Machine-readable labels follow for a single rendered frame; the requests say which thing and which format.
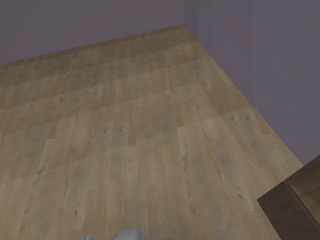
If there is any cupboard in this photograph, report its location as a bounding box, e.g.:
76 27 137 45
257 155 320 240

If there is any left robot thigh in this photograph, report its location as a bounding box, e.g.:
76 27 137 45
112 227 145 240

